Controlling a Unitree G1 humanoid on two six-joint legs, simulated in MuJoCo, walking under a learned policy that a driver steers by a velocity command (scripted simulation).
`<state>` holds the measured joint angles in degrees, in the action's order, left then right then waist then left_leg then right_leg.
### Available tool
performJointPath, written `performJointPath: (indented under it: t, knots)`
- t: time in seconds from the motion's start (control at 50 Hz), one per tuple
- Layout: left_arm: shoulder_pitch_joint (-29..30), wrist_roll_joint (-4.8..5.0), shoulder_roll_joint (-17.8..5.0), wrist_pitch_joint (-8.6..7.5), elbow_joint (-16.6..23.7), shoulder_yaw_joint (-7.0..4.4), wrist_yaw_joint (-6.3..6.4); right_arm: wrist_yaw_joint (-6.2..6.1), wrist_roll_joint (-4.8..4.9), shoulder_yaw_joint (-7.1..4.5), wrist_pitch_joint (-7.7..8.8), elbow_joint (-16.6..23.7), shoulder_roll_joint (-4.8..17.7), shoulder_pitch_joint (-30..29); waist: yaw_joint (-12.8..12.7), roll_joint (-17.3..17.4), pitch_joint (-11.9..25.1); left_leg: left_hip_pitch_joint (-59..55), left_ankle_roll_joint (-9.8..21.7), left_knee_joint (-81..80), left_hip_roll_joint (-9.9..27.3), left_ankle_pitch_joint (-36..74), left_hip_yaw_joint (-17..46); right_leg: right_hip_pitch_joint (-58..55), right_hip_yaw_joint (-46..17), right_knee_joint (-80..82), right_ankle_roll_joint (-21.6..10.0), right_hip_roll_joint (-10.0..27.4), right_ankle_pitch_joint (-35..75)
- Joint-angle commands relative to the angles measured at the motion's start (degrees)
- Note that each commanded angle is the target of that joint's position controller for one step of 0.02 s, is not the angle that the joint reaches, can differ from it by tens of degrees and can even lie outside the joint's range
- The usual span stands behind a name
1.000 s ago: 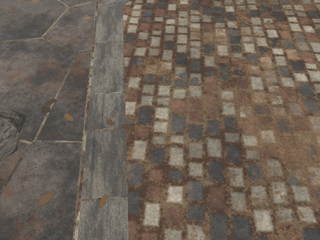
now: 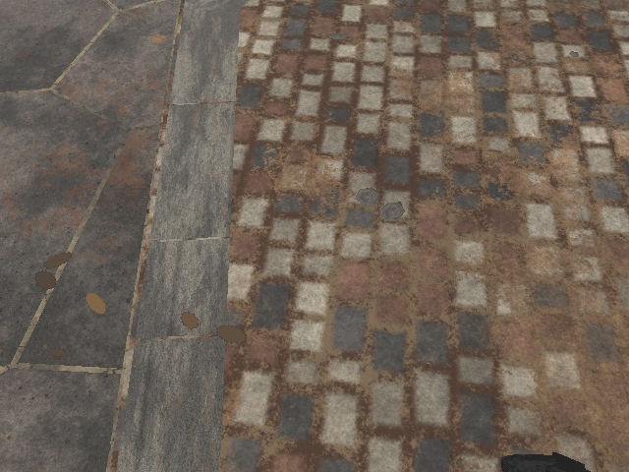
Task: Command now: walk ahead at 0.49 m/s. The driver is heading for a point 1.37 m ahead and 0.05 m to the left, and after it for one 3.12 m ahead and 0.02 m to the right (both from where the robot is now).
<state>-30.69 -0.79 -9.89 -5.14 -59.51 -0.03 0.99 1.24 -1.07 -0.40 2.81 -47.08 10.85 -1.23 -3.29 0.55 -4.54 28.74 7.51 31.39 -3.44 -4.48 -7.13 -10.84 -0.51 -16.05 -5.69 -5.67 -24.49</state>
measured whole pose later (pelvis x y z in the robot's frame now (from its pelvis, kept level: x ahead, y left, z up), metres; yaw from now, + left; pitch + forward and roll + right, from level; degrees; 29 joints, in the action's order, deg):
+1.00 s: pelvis +0.54 -0.04 +0.02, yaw +1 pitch +0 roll -1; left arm -27.7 -0.8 -9.5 -5.6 -61.4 -1.2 0.0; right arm 1.7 -1.3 -1.5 2.0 -51.9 11.4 3.2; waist -3.3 1.9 -2.6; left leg 35.5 2.3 39.8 4.9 -0.8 -2.6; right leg -3.4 4.4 -10.1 -5.0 -5.4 -13.9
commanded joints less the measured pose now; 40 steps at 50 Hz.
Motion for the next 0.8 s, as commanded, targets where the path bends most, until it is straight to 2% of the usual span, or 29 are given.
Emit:
performJointPath:
  t: [0.02, 0.04, 0.06, 0.08, 0.1, 0.12, 0.14, 0.16, 0.2, 0.24, 0.3, 0.36, 0.44, 0.48, 0.52, 0.54, 0.56, 0.58, 0.6, 0.62, 0.64, 0.66, 0.68, 0.7, 0.72, 0.76, 0.8]
  knots:
    - [3.96, 0.07, -9.15, -0.42, 4.18, -1.58, -0.01, -2.13, -1.25, -4.42, 0.67, -5.88, 12.52, 29.00, 15.34, -0.77, 14.73, -35.94, 5.61, -4.46, 9.44, -8.63, 12.78, 18.73, -0.17, -39.27, -0.56, 11.81, 52.10]
    - [-4.10, 0.80, -1.64, -0.01, 4.47, -0.41, -0.65, -1.78, -2.56, -5.02, 0.68, -5.58, 15.66, 28.36, 8.41, 10.83, 18.51, -48.14, 14.18, -6.83, 25.94, -9.77, 40.96, 39.44, 1.65, -61.62, 1.03, 1.27, -4.09]
    - [-1.35, -0.22, -8.05, 0.21, 3.99, -1.90, -0.55, -0.88, 0.37, -4.87, 0.43, -5.67, 12.83, 25.36, 9.26, 3.15, 16.04, -42.92, 15.55, -15.44, 24.91, -20.01, 48.27, 45.51, -3.62, -65.44, -0.49, 1.74, -2.38]
    - [4.28, -0.35, -9.07, -0.04, 6.12, -2.30, -0.79, -0.69, 0.99, -4.11, 0.54, -4.64, 9.94, 18.56, 6.31, 1.99, 6.42, -33.59, 13.45, -19.02, 23.34, -23.84, 39.46, 47.79, -3.62, -62.32, -0.94, 5.32, 4.07]
    - [7.39, -0.58, -8.81, -0.21, 6.63, -2.37, -1.07, -0.37, 0.83, -3.47, 1.05, -4.47, 6.90, 15.86, 5.23, -0.72, 2.05, -26.10, 11.61, -21.55, 20.98, -18.82, 34.24, 45.81, -3.12, -59.15, -0.92, 6.89, 6.83]
    - [7.86, -0.80, -7.80, 0.23, 6.45, -2.40, -1.26, -0.43, 0.43, -2.92, 1.68, -5.14, 5.30, 15.71, 3.36, -1.77, 0.38, -21.48, 9.57, -22.45, 18.58, -12.59, 29.33, 43.10, -3.25, -56.42, -0.51, 8.40, 7.95]
    - [6.64, -1.30, -6.36, 0.99, 6.20, -2.12, -1.62, -0.68, 0.39, -2.39, 2.19, -6.29, 3.99, 16.59, 1.66, -1.12, 0.52, -18.06, 8.00, -23.33, 16.53, -8.08, 25.26, 39.78, -3.09, -53.84, 0.33, 9.37, 8.42]
    - [6.06, -1.36, -4.82, 1.59, 5.87, -1.89, -1.98, -0.80, 0.40, -2.22, 2.74, -7.26, 3.88, 17.95, 1.00, -0.47, 0.80, -16.72, 7.41, -23.88, 15.61, -4.51, 22.42, 38.27, -2.57, -52.07, 0.98, 9.80, 8.70]
    - [8.20, -1.46, -4.25, 2.29, 6.65, -1.88, -2.41, -0.81, 0.66, -2.42, 3.58, -8.94, 5.41, 20.89, 0.71, 0.37, 0.28, -15.89, 7.05, -24.90, 14.37, 0.33, 18.49, 39.81, -1.06, -48.93, 2.02, 10.76, 10.56]
    - [14.01, -1.39, -4.91, 2.73, 8.62, -1.97, -2.60, -0.76, 0.71, -2.53, 3.67, -9.84, 6.62, 23.04, 1.55, 1.00, -1.17, -16.60, 6.19, -26.40, 13.31, 1.54, 15.96, 44.29, 0.33, -44.64, 2.96, 12.05, 15.22]
    - [22.09, -0.88, -5.34, 2.85, 11.05, -1.92, -2.69, -0.74, 0.88, -2.14, 3.43, -10.86, 6.41, 26.81, 3.78, 1.39, -1.88, -20.22, 3.96, -26.15, 11.85, 8.41, 13.24, 48.46, 2.17, -36.18, 4.07, 12.31, 21.89]
    - [28.12, -0.44, -4.58, 2.76, 12.66, -1.46, -2.79, -1.03, 0.79, -1.78, 3.36, -11.90, 6.27, 30.40, 5.85, 2.46, -1.52, -24.09, 2.21, -24.96, 11.28, 13.34, 11.49, 48.11, 3.78, -28.22, 4.38, 10.94, 26.14]
    - [34.55, -0.38, -4.71, 2.53, 14.52, -1.21, -2.69, -1.69, 0.08, -1.49, 3.04, -13.32, 6.41, 34.16, 7.88, 3.24, -1.82, -32.42, 2.93, -22.11, 13.06, 19.33, 11.41, 49.13, 4.85, -21.35, 3.59, 8.97, 24.79]
    - [36.29, -0.36, -5.13, 2.14, 15.46, -1.30, -2.65, -2.08, -0.37, -1.61, 2.84, -13.91, 7.02, 34.60, 7.74, 3.56, -2.13, -36.17, 3.80, -20.05, 14.82, 23.04, 11.71, 48.99, 4.82, -18.97, 2.48, 8.27, 21.42]
    - [33.80, -0.35, -5.77, 1.59, 15.14, -1.65, -2.41, -2.42, -0.52, -1.79, 2.77, -14.01, 7.73, 32.70, 5.40, 3.91, -1.26, -37.05, 3.26, -15.86, 15.63, 32.73, 10.69, 43.37, 5.39, -15.90, 0.56, 6.49, 16.76]
    - [29.36, -0.42, -6.49, 1.29, 13.73, -2.11, -2.02, -2.51, -0.47, -1.93, 2.74, -13.99, 8.29, 31.64, 3.34, 4.39, 0.90, -36.48, 2.52, -11.13, 15.43, 40.44, 10.02, 36.93, 6.03, -14.50, -0.55, 4.61, 14.66]
    - [21.01, -0.55, -7.50, 0.82, 10.91, -2.83, -1.53, -2.40, -0.24, -2.01, 2.59, -14.02, 8.69, 30.65, -0.21, 3.70, 4.97, -35.01, 1.64, -2.35, 14.18, 43.83, 8.76, 27.24, 6.73, -11.09, -1.99, 2.82, 15.84]
    - [10.75, -1.50, -9.98, 0.22, 7.68, -3.93, -0.87, -2.26, 0.23, -1.78, 2.70, -13.34, 8.28, 29.62, -4.28, 2.51, 10.54, -26.35, 0.61, 9.50, 12.24, 34.98, 7.35, 12.26, 2.99, -10.26, -4.15, 6.32, 17.11]
    - [1.77, -3.06, -15.91, -0.06, 6.53, -5.46, -0.24, -1.92, 1.59, -0.77, 2.89, -10.88, 4.35, 31.16, -5.59, -5.98, 19.13, -10.21, -1.27, 29.45, 6.92, 9.33, 3.92, -4.46, -17.12, -9.46, -8.76, 22.73, 11.76]
    - [2.39, -1.53, -16.36, 0.91, 6.00, -5.94, -1.01, -1.63, 2.30, -1.46, 2.83, -11.85, 4.46, 35.64, -3.23, -13.05, 23.93, 3.24, -2.19, 44.61, -1.66, -25.34, 6.35, -10.12, -39.49, -1.60, -15.37, 30.98, 11.82]
    - [8.61, 0.07, -13.17, 1.28, 6.60, -5.34, -1.45, -1.80, 0.79, -2.44, 2.54, -11.10, 8.01, 30.64, -1.00, -5.11, 14.32, 8.19, -1.51, 46.19, 2.88, -20.66, 10.32, -2.31, -32.23, 0.08, -13.32, 27.75, 8.56]
    - [13.64, 0.39, -9.72, 0.93, 7.34, -4.45, -1.73, -1.45, 0.43, -2.33, 2.81, -9.57, 6.93, 25.70, 0.24, -2.89, 7.51, 8.24, -1.57, 43.57, 4.86, -15.83, 10.19, 6.35, -24.61, 2.33, -11.74, 25.47, 10.81]
    - [15.93, 0.07, -7.21, 0.50, 7.14, -3.79, -1.82, -1.26, 0.38, -2.28, 2.67, -9.27, 5.53, 24.03, 2.26, -1.43, 3.62, 5.89, -1.80, 39.74, 6.82, -13.17, 9.87, 13.03, -19.03, 4.54, -9.40, 22.59, 15.27]
    - [15.65, 0.09, -5.46, 0.07, 6.15, -3.20, -1.60, -0.95, -0.55, -2.37, 1.93, -9.00, 4.94, 23.65, 3.85, -2.25, 2.13, 3.26, -2.36, 36.74, 7.97, -12.16, 9.91, 17.26, -14.90, 5.56, -7.63, 20.17, 19.08]
    - [14.88, 0.00, -4.52, -0.28, 5.21, -2.83, -1.42, -0.51, -1.03, -2.11, 1.12, -9.53, 3.41, 24.93, 4.97, -2.93, 2.19, 0.94, -2.96, 35.24, 8.23, -11.46, 9.44, 19.37, -11.89, 6.37, -6.62, 18.64, 21.29]
    - [11.48, 0.23, -5.56, -1.14, 3.45, -2.95, -1.30, 0.09, -1.18, -2.22, 0.23, -9.13, 2.79, 24.40, 5.72, -3.23, 2.29, 1.18, -3.76, 33.47, 8.21, -10.06, 8.10, 20.02, -8.91, 7.11, -6.70, 17.54, 27.13]
    - [9.38, 0.28, -7.06, -1.37, 2.48, -3.16, -1.26, 0.38, -1.15, -2.33, -0.31, -7.42, 3.18, 19.79, 5.55, -3.41, 0.85, 4.91, -4.60, 30.24, 9.05, -6.32, 6.99, 19.93, -6.69, 8.63, -6.66, 16.77, 28.07]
